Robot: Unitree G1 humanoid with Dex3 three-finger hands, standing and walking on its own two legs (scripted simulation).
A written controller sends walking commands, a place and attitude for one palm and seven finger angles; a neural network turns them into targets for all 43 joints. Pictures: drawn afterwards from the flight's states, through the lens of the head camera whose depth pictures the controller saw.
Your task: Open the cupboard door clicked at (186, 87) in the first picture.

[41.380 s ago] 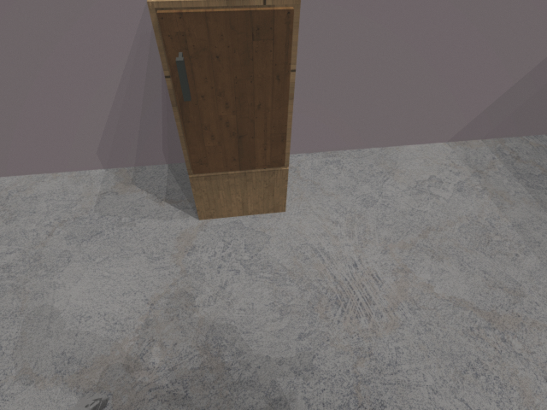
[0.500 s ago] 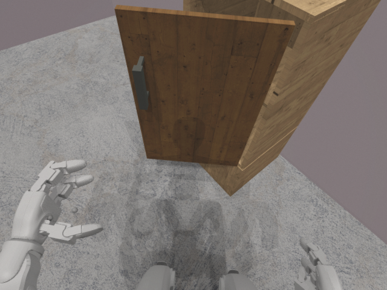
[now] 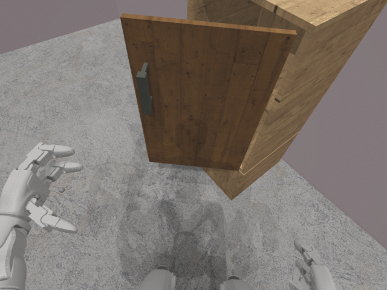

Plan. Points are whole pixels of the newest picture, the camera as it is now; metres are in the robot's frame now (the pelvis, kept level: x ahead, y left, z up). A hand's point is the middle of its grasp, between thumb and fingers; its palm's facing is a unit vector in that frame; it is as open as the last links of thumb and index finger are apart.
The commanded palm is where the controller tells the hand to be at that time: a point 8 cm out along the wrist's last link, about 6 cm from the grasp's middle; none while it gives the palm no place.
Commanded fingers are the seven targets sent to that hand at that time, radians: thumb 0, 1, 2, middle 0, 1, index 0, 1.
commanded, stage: raise the hand with hooked fingers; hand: left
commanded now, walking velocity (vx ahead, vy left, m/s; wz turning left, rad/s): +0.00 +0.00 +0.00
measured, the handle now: (146, 89) +0.58 +0.17 +0.04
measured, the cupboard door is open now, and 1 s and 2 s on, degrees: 46 46 46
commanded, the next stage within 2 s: move the hooked fingers beside the handle in 0.56 s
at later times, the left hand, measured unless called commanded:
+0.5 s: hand (71, 181) +0.29 +0.26 +0.06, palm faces +0.00 -1.00 -0.03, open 14.0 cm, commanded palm +0.27 +0.31 +0.06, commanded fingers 0.00 -0.50 0.30 -0.30 -1.20 -0.30 -1.20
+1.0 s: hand (86, 159) +0.34 +0.25 +0.06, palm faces -0.04 -1.00 -0.01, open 14.0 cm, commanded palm +0.33 +0.30 +0.06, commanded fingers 0.00 -0.50 0.30 -0.30 -1.20 -0.30 -1.20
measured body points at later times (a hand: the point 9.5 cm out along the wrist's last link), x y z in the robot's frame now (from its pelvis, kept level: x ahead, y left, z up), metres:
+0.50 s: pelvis +0.01 -0.01 +0.00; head +0.07 +0.00 +0.45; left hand +0.29 +0.31 +0.06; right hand +0.16 -0.26 -0.08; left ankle +0.03 +0.09 -0.67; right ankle +0.02 -0.13 -0.67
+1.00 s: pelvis +0.00 -0.01 +0.00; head +0.08 +0.00 +0.44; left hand +0.34 +0.30 +0.06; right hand +0.14 -0.27 -0.09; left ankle +0.03 +0.09 -0.67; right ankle +0.02 -0.13 -0.67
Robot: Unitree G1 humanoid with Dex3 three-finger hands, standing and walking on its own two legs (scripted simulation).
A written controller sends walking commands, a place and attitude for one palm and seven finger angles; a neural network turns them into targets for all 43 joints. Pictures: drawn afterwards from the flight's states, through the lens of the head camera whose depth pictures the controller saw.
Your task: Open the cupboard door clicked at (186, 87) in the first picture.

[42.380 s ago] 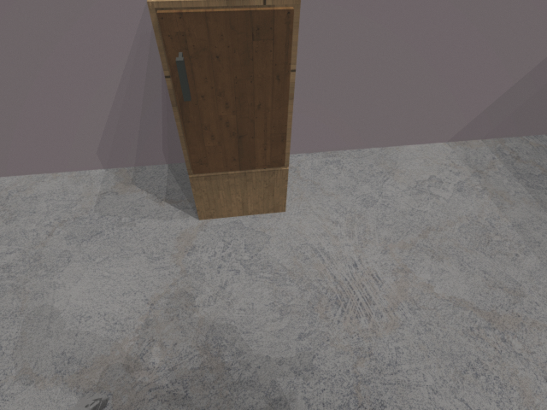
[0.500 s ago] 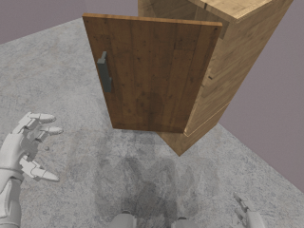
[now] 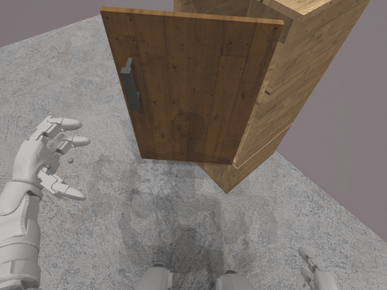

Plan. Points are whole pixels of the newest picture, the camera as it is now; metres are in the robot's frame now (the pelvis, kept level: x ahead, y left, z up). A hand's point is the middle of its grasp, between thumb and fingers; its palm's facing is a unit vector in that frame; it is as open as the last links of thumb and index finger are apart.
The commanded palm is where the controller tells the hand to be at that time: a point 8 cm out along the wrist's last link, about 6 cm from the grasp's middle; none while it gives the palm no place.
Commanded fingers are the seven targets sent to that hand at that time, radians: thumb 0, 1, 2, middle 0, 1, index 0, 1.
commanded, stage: move the hooked fingers beside the handle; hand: left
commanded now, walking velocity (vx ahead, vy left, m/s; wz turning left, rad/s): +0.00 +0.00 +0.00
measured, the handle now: (132, 85) +0.58 +0.19 +0.04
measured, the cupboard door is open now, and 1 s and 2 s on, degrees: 46 46 46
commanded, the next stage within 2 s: none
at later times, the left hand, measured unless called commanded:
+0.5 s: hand (80, 132) +0.41 +0.27 +0.06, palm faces -0.02 -1.00 +0.01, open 14.0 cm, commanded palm +0.40 +0.31 +0.06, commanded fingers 0.00 -0.50 0.30 -0.30 -1.20 -0.30 -1.20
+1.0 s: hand (96, 106) +0.49 +0.25 +0.05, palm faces -0.02 -1.00 +0.00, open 14.0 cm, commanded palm +0.48 +0.30 +0.05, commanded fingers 0.00 -0.50 0.30 -0.30 -1.20 -0.30 -1.20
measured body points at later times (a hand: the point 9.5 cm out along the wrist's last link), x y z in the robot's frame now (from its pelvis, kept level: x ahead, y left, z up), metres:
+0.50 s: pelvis +0.00 +0.01 -0.01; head +0.10 +0.03 +0.43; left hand +0.41 +0.32 +0.06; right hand +0.08 -0.26 -0.11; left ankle +0.03 +0.10 -0.67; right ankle +0.02 -0.12 -0.67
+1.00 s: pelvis -0.01 +0.01 -0.02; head +0.13 +0.04 +0.41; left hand +0.48 +0.31 +0.06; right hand +0.02 -0.26 -0.12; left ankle +0.03 +0.10 -0.67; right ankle +0.02 -0.12 -0.67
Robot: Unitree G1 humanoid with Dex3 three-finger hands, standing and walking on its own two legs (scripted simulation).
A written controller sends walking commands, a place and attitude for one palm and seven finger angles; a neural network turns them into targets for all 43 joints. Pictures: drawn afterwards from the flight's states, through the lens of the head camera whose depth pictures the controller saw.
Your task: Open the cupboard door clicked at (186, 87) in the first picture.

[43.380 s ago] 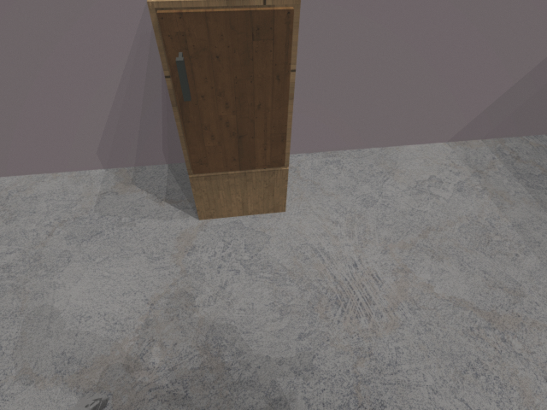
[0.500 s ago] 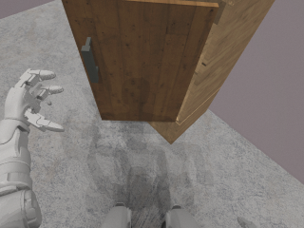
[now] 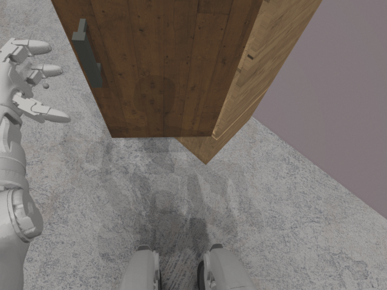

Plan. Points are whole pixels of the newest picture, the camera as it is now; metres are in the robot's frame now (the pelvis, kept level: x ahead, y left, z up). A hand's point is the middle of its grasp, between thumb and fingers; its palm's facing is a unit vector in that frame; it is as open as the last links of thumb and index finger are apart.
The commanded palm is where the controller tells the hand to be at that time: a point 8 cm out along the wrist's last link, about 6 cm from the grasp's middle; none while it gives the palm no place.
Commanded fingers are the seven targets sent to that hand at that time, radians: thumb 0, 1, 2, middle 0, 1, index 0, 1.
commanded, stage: move the hooked fingers beside the handle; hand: left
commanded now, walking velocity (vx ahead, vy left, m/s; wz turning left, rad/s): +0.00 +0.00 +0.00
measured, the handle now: (90, 55) +0.57 +0.20 +0.06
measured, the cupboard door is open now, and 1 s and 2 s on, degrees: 46 46 46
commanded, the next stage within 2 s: slide the fingers in behind the handle in 1.06 s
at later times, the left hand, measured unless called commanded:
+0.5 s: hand (52, 68) +0.54 +0.27 +0.06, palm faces +0.02 -1.00 -0.01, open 14.0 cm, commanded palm +0.52 +0.30 +0.07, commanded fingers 0.00 -0.50 0.30 -0.30 -1.20 -0.30 -1.20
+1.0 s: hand (54, 71) +0.53 +0.26 +0.07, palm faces +0.03 -1.00 -0.01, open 14.0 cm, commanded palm +0.52 +0.29 +0.07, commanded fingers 0.00 -0.50 0.30 -0.30 -1.20 -0.30 -1.20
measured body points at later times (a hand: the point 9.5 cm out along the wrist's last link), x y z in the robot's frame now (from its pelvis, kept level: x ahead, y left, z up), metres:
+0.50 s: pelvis +0.01 +0.00 +0.00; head +0.19 +0.03 +0.41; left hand +0.53 +0.32 +0.06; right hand -0.01 -0.26 -0.10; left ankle +0.03 +0.09 -0.65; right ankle +0.03 -0.13 -0.65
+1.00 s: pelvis +0.02 +0.01 +0.00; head +0.17 +0.04 +0.42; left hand +0.52 +0.31 +0.07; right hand +0.03 -0.26 -0.10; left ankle +0.03 +0.09 -0.65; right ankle +0.03 -0.13 -0.65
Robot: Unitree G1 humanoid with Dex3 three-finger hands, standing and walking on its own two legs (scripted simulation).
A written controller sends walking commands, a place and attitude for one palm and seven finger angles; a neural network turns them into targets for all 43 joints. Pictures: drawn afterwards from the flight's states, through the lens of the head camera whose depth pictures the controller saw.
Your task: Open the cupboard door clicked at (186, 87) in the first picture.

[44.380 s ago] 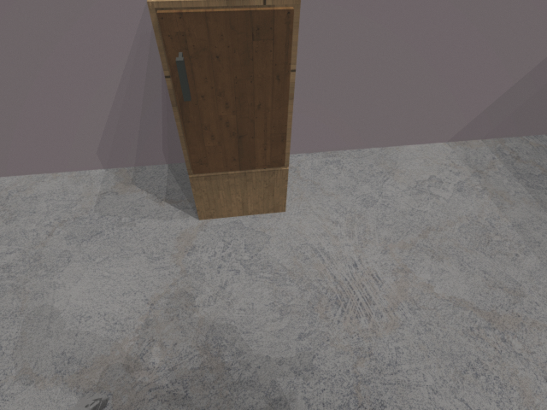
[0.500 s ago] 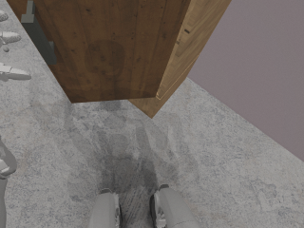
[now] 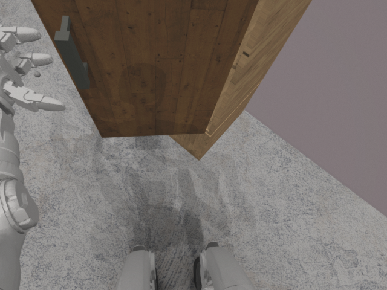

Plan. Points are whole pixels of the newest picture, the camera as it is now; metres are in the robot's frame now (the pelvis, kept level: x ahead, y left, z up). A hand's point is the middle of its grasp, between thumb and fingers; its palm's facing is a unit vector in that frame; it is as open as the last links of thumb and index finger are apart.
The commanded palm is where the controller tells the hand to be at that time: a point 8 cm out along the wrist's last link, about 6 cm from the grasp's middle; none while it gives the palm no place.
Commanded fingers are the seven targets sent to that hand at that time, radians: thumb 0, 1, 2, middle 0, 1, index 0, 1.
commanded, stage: move the hooked fingers beside the handle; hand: left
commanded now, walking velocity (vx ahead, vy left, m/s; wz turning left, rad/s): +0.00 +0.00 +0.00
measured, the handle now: (75, 55) +0.56 +0.20 +0.06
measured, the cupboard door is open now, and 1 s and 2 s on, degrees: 46 46 45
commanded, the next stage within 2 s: slide the fingers in behind the handle in 0.06 s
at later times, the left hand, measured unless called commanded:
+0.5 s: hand (47, 73) +0.51 +0.24 +0.06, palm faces +0.05 -1.00 -0.01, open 14.0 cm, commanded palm +0.49 +0.27 +0.07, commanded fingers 0.00 -0.50 0.30 -0.30 -1.20 -0.30 -1.20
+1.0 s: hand (59, 77) +0.51 +0.22 +0.06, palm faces +0.03 -1.00 +0.00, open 14.2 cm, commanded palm +0.49 +0.24 +0.07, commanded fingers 0.00 -0.50 0.30 -0.30 -1.20 -0.30 -1.20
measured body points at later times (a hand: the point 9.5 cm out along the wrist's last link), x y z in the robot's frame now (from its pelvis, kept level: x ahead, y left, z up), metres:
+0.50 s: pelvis +0.00 -0.01 +0.00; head +0.15 +0.03 +0.42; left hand +0.50 +0.30 +0.07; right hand +0.00 -0.27 -0.10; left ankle +0.01 +0.09 -0.65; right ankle +0.01 -0.13 -0.65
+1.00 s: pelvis +0.00 +0.00 +0.00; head +0.15 +0.04 +0.42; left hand +0.50 +0.28 +0.06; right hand +0.01 -0.27 -0.11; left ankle +0.01 +0.09 -0.65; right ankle +0.01 -0.13 -0.65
